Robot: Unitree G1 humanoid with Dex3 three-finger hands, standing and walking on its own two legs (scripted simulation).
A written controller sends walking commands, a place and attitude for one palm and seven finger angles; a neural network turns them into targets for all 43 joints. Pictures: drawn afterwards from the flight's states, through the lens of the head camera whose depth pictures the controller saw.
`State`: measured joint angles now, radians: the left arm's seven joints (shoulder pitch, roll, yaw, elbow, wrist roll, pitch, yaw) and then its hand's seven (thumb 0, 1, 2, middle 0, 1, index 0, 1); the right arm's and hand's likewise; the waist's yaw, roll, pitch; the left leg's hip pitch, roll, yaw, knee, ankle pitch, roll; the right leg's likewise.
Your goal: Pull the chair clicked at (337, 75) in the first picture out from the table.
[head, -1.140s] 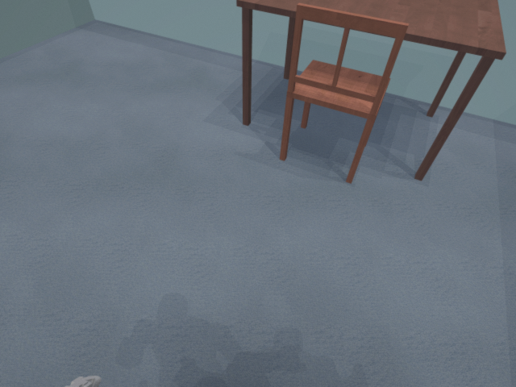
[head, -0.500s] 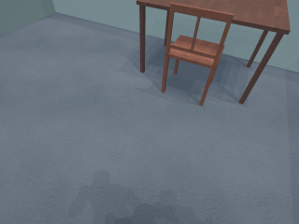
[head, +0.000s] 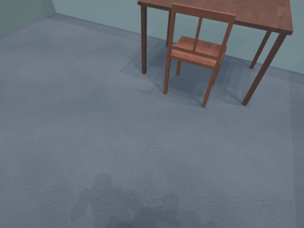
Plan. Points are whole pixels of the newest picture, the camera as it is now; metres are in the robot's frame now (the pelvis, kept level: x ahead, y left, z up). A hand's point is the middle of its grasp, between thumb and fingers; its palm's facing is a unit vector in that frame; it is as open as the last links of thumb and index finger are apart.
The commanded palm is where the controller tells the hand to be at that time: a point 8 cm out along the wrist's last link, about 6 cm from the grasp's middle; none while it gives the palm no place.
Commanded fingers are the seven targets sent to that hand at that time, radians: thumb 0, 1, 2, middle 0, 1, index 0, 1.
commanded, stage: look at it before walking up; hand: left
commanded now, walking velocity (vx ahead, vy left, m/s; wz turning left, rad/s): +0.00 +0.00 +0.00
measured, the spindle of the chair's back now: (197, 34) +1.41 -0.26 -0.12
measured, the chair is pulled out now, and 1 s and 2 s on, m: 0.00 0.00 0.00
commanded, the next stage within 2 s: walk to a spot facing it in 0.30 s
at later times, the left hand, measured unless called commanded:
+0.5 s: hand out of the picture +0.07 +0.24 -0.16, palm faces -0.03 -0.95 -0.32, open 7.4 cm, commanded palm none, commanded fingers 0.00 0.90 0.90 -0.20 -0.30 -0.20 -0.30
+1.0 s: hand out of the picture +0.14 +0.19 -0.20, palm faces -0.11 -0.99 -0.12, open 7.4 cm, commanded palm none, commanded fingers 0.00 0.90 0.90 -0.20 -0.30 -0.20 -0.30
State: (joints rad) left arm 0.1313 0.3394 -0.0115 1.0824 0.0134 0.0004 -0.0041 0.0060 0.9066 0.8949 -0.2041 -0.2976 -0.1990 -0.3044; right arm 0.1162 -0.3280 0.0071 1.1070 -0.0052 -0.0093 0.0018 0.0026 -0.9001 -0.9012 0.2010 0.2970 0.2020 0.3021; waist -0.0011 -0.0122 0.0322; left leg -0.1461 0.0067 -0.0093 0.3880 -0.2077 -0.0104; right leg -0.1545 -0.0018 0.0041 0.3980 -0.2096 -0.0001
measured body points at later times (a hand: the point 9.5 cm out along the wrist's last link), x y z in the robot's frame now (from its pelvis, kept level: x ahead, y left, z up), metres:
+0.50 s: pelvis +0.01 +0.00 +0.00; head +0.01 +0.01 +0.45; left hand +0.07 +0.29 -0.14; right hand +0.08 -0.29 -0.13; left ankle +0.00 +0.13 -0.74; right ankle +0.01 -0.12 -0.74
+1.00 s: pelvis +0.15 +0.02 -0.01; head +0.17 +0.05 +0.44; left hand +0.15 +0.24 -0.18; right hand +0.07 -0.19 -0.15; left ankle +0.05 +0.11 -0.74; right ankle +0.12 -0.11 -0.65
